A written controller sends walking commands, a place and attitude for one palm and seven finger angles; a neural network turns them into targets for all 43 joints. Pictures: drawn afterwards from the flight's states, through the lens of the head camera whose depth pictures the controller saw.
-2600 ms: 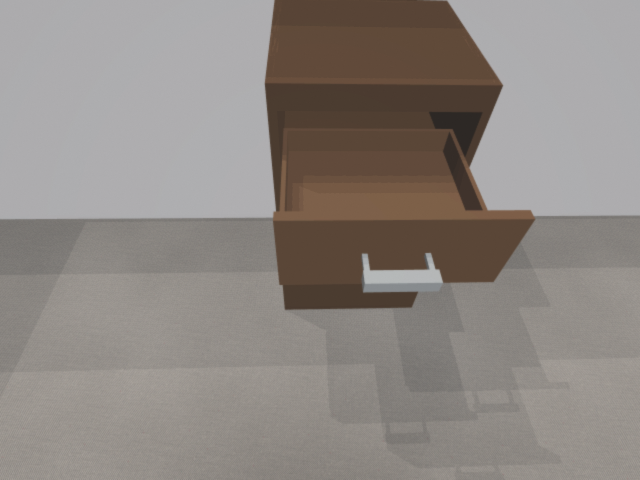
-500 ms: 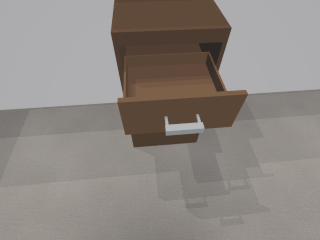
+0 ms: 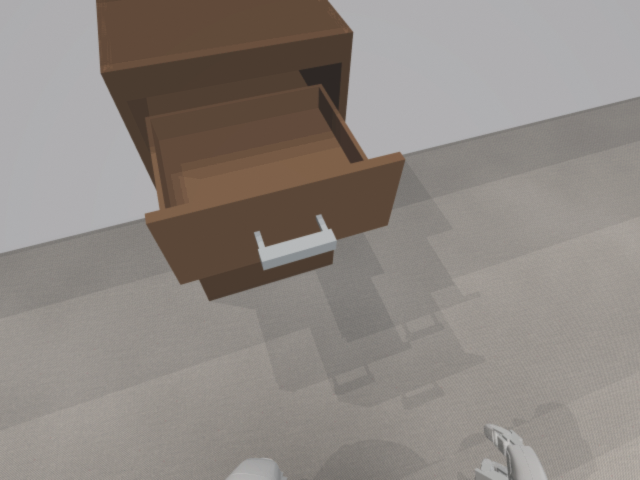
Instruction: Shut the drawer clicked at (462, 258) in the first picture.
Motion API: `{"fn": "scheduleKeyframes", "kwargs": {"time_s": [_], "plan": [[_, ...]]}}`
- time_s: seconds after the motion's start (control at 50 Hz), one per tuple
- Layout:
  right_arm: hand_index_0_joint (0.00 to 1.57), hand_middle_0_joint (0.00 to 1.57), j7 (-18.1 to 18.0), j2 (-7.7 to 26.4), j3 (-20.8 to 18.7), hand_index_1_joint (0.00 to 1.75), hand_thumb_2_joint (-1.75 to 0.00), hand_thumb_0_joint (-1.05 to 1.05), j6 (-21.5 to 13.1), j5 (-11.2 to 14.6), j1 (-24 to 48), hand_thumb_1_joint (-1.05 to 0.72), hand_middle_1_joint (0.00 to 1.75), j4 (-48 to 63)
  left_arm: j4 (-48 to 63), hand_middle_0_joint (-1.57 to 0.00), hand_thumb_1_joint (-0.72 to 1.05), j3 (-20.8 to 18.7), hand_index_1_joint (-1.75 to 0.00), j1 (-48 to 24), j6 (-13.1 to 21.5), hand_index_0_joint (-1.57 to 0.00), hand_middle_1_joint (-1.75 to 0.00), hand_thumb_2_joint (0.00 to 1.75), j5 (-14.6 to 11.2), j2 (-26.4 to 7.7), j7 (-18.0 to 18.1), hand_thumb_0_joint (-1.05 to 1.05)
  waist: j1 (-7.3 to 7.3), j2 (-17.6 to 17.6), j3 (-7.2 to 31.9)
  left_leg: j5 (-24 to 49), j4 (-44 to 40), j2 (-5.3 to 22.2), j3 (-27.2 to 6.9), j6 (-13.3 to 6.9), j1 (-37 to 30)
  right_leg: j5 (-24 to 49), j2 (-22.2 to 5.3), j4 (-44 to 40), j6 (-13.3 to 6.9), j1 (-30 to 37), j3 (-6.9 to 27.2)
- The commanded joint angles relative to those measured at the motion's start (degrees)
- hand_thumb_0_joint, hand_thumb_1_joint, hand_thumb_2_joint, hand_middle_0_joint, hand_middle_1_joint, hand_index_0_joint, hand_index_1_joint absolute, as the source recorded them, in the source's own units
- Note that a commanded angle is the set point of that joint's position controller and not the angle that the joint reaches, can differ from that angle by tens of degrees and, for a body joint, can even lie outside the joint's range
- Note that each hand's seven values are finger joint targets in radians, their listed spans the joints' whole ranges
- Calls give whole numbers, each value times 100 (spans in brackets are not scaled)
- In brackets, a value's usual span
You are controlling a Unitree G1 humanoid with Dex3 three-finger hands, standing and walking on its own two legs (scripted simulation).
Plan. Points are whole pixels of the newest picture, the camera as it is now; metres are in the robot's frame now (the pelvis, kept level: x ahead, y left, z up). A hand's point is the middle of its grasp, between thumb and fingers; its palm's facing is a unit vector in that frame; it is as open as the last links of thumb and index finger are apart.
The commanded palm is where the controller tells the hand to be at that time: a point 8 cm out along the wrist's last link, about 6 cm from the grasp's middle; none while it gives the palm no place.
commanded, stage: walk to a spot facing it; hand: left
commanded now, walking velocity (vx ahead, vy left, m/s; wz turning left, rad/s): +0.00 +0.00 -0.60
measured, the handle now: (293, 238) +0.47 +0.10 -0.06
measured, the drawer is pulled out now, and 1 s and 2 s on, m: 0.30 0.30 0.30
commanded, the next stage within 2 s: none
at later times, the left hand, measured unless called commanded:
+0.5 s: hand (173, 479) +0.12 +0.22 -0.17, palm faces -0.33 -0.93 -0.18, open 7.4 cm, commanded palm none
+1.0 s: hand out of the picture +0.11 +0.14 -0.17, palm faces -0.57 -0.79 -0.23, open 7.4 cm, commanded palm none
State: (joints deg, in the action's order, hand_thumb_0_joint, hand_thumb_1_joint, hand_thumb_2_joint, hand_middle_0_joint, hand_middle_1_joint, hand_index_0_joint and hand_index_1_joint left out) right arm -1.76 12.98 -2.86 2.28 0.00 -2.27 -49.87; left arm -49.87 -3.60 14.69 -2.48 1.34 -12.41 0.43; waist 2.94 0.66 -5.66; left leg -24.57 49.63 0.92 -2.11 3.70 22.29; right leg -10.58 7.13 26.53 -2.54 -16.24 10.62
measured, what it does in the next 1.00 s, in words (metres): steps on the spot, turning right: left foot, then right foot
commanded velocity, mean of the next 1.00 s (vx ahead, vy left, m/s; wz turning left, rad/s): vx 0.00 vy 0.00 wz -0.60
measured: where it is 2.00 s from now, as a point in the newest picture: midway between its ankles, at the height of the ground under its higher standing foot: outside the picture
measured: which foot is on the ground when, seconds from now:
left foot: up 0.00-0.08, down 0.10-0.66, up 0.68-1.00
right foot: down 0.00-0.10, up 0.12-0.64, down 0.66-1.00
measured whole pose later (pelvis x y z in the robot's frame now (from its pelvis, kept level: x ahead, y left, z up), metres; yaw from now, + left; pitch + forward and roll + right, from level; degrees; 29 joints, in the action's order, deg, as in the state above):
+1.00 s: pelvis -0.07 +0.02 +0.00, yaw -37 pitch +1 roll -1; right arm -1.2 12.9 -3.1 3.0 -0.6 -8.5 -51.6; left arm -49.7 -2.9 12.9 -2.7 1.1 -11.9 0.1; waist 0.0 -0.4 -5.8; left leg -24.0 55.7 3.7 1.1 5.3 26.7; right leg -17.3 4.9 28.5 -2.5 -11.4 5.2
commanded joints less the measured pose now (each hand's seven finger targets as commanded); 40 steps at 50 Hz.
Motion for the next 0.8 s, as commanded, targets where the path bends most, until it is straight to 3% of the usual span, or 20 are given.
{"fn": "scheduleKeyframes", "kwargs": {"time_s": [0.0, 0.04, 0.06, 0.08, 0.1, 0.12, 0.14, 0.18, 0.2, 0.32, 0.48, 0.56, 0.6, 0.62, 0.64, 0.66, 0.68, 0.7, 0.74, 0.78], "plan": [[20, 20, -57, 450, -125, 30, -90, 0, -167, 24, -377, -90, 30, 541, 513, -20, 90, -365, -30, -26, 69, -20, -30, 90, 17, -1279, 55, 0, -169, 785, 1041, 74, -1185, -165, 38, -129, -351, 2510, -1556, -288, -745, 785, 1872], [20, 20, -74, 507, -129, 30, -90, 0, -212, 27, -867, -90, 30, 458, 599, -20, 90, -344, -30, -293, 34, -20, -30, 90, -16, -1277, 21, 0, -398, 737, 1116, 826, -2327, -201, 95, -203, -1272, 1792, -1291, -74, -387, 240, 1755], [20, 20, -98, 690, -155, 30, -90, 0, -263, 8, -1083, -90, 30, 438, 687, -20, 90, -306, -30, -363, 28, -20, -30, 90, -40, -1104, 11, 0, -506, 393, 1149, 1046, -2875, 267, -273, -351, -2096, 970, -920, 361, -146, -560, 1494], [20, 20, -78, 1182, -238, 30, -90, 0, -278, -51, -1014, -90, 30, 550, 789, -20, 90, -253, -30, -221, 17, -20, -30, 90, -68, -759, -39, 0, -429, -1219, 1099, 1488, -3422, 1583, -1594, -721, -2591, -1093, -67, 1394, 182, -1620, 569], [20, 20, -34, 1388, -221, 30, -90, 0, -217, -102, -913, -90, 30, 700, 833, -20, 90, -274, -30, -197, 30, -20, -30, 90, -1, -833, -50, 0, -351, -1809, 721, 1965, -3486, 2536, -2187, -1285, -1859, -2362, -125, 2871, 482, -1895, -413], [20, 20, -58, 997, -118, 30, -90, 0, -247, -153, -794, -90, 30, 648, 668, -20, 90, -330, -30, -343, 10, -20, -30, 90, 69, -1036, -54, 0, -366, -1376, 420, 2545, -3409, 2284, -1986, -1358, -1212, -2063, -380, 3665, 572, -1718, -238], [20, 20, -69, 853, -52, 30, -90, 0, -267, -165, -625, -90, 30, 712, 606, -20, 90, -353, -30, -275, -4, -20, -30, 90, 45, -1004, -109, 0, -186, -848, 292, 2745, -3347, 1959, -1428, -1332, -897, -1707, -456, 4286, 589, -1560, -343], [20, 20, -76, 720, 5, 30, -90, 0, -332, -124, -435, -90, 30, 733, 500, -20, 90, -285, -30, -38, -56, -20, -30, 90, 31, -806, -187, 0, -12, -647, 452, 3331, -3212, 1509, -502, -1154, -1030, -1163, -594, 4762, 662, -1570, -588], [20, 20, -71, 739, -1, 30, -90, 0, -343, -135, -598, -90, 30, 684, 480, -20, 90, -250, -30, -34, -89, -20, -30, 90, 17, -755, -193, 0, -61, -748, 525, 3670, -3123, 1395, -234, -1102, -1267, -1030, -618, 4837, 706, -1624, -614], [20, 20, -83, 816, -73, 30, -90, 0, -325, -128, -1560, -90, 30, 303, 539, -20, 90, -182, -30, -636, -157, -20, -30, 90, -31, -611, -197, 0, -438, -737, 603, 3769, -3081, 1640, -67, -1249, -1994, -1198, -864, 4010, 788, -1671, -840], [20, 20, -43, 945, -221, 30, -90, 0, -276, -166, -1795, -90, 30, -39, 523, -20, 90, -118, -30, -1029, -164, -20, -30, 90, -38, -438, -219, 0, -624, -1082, 777, 3176, -3055, 1943, 379, -1293, -1944, -1661, -975, 2406, 596, -935, -1291], [20, 20, 17, 1052, -301, 30, -90, 0, -256, -181, -1790, -90, 30, -143, 475, -20, 90, -107, -30, -843, -88, -20, -30, 90, -56, -357, -175, 0, -561, -1191, 981, 3204, -2681, 2097, 637, -1158, -1753, -1554, -860, 1329, 378, -266, -1459], [20, 20, 59, 1066, -319, 30, -90, 0, -221, -138, -1725, -90, 30, -145, 341, -20, 90, -137, -30, -356, -41, -20, -30, 90, -46, -455, -130, 0, -300, -878, 1148, 2679, -2073, 1996, 1035, -814, -1328, -488, -790, -6, 250, 692, -1613], [20, 20, 90, 845, -299, 30, -90, 0, -192, -91, -1728, -90, 30, -112, 240, -20, 90, -192, -30, -45, 5, -20, -30, 90, -9, -784, -80, 0, -162, -231, 1121, 1734, -1320, 1726, 1328, -423, -559, 68, -1274, -696, 76, 1515, -1089], [20, 20, 95, 371, -164, 30, -90, 0, -136, -95, -1606, -90, 30, 118, 201, -20, 90, -268, -30, 67, 73, -20, -30, 90, 34, -1351, 3, 0, -102, 1521, 801, -791, -141, 940, 1601, -1, 1186, 1510, -2628, -1021, -383, 2110, 608], [20, 20, 70, 485, -150, 30, -90, 0, -41, -129, -1260, -90, 30, 270, 215, -20, 90, -280, -30, 219, 24, -20, -30, 90, -57, -1480, 46, 0, 55, 1308, 771, -1028, 887, 676, 865, -4, 1281, 2442, -2931, -813, -710, 1432, 793], [20, 20, 31, 500, -157, 30, -90, 0, 29, -110, -936, -90, 30, 333, 204, -20, 90, -355, -30, 132, 25, -20, -30, 90, -52, -1426, 114, 0, 17, 1499, 704, -863, 1391, 614, 534, -50, 1479, 2591, -2624, -801, -733, 1263, 779], [20, 20, 18, 574, -174, 30, -90, 0, 28, -127, -945, -90, 30, 246, 289, -20, 90, -308, -30, -155, 47, -20, -30, 90, -52, -1250, 114, 0, -130, 1298, 517, -497, 1663, 641, 295, -35, 1561, 2309, -2397, -760, -748, 1156, 601], [20, 20, 51, 606, -190, 30, -90, 0, 10, -146, -1188, -90, 30, 58, 453, -20, 90, -214, -30, -562, 92, -20, -30, 90, -71, -988, 68, 0, -411, 793, 385, 246, 1772, 652, 342, 90, 1359, 2365, -1946, -639, -646, 1000, 58], [20, 20, 46, 581, -188, 30, -90, 0, -16, -136, -1272, -90, 30, 8, 461, -20, 90, -222, -30, -487, 144, -20, -30, 90, -62, -975, 63, 0, -420, 778, 579, 369, 1605, 559, 365, 153, 1187, 2729, -1849, -507, -654, 1173, 45]]}}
